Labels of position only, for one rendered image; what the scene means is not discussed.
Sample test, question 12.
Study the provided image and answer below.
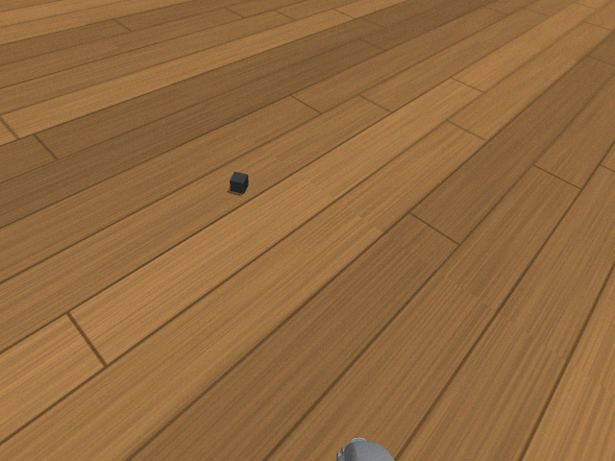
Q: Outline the cube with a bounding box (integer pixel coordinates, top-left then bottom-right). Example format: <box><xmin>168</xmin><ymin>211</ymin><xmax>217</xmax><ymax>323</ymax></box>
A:
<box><xmin>230</xmin><ymin>172</ymin><xmax>249</xmax><ymax>194</ymax></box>

